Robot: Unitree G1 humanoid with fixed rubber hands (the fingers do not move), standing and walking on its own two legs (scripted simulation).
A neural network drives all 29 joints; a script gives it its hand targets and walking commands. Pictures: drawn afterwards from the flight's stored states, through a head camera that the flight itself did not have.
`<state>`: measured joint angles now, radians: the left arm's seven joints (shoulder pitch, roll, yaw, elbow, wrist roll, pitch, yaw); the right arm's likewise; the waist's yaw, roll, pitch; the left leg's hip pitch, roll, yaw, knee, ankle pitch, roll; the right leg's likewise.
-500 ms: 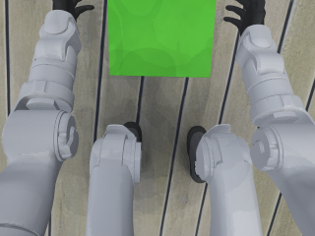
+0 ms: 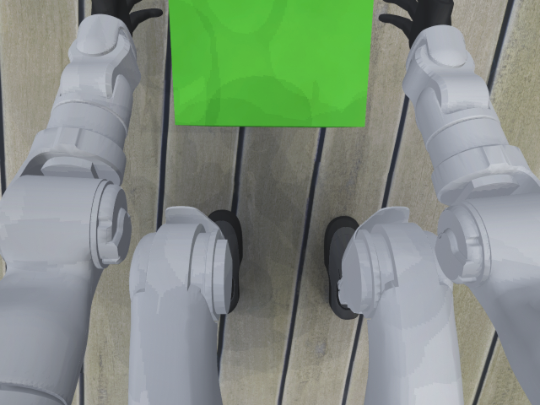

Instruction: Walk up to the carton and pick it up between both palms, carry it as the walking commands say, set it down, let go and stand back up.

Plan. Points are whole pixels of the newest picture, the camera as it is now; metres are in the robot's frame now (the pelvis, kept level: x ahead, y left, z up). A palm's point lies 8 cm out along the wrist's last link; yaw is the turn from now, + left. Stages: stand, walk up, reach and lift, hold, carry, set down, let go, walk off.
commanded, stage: reach and lift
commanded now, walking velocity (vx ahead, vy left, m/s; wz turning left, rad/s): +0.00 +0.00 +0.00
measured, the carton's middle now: (269, 47) +0.51 +0.05 -0.24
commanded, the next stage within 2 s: none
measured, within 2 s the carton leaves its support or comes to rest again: leaves its support in 0.82 s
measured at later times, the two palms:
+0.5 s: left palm (138, 8) +0.53 +0.19 -0.17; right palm (400, 18) +0.53 -0.10 -0.17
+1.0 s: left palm (138, 9) +0.53 +0.19 -0.17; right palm (404, 7) +0.54 -0.10 -0.16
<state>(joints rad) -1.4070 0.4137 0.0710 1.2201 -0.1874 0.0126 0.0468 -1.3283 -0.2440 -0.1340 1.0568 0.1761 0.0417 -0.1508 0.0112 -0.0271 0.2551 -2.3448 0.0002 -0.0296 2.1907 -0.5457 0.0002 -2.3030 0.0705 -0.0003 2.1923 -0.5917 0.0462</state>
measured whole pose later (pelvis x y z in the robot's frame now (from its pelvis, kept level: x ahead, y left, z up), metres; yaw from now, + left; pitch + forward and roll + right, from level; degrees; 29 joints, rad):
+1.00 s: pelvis +0.01 +0.00 -0.01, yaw +0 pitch +40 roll -1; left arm -1.40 0.26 0.23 1.09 0.02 0.17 0.05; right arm -1.36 -0.14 -0.39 1.00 -0.06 0.16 -0.12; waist 0.03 -0.05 0.23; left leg -2.34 -0.01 -0.02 2.22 -0.58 0.00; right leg -2.30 0.10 0.03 2.23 -0.63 0.06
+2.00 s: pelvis +0.00 +0.01 +0.05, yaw +0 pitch +48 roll -4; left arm -1.29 0.14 0.36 0.83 0.20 0.35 0.06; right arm -1.19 0.01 -0.51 0.67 -0.11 0.30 -0.13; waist 0.02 -0.04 -0.05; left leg -2.32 -0.10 -0.06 1.98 -0.50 -0.03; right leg -2.26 0.12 0.05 1.98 -0.56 0.09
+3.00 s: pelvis +0.01 +0.01 +0.17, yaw +2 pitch +44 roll -3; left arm -1.06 0.01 0.44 0.75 0.30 0.39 0.04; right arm -0.97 0.08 -0.56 0.66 -0.21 0.32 -0.06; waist 0.00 -0.02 -0.22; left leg -1.93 -0.12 -0.09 1.63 -0.46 -0.02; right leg -1.88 0.13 0.09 1.63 -0.52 0.08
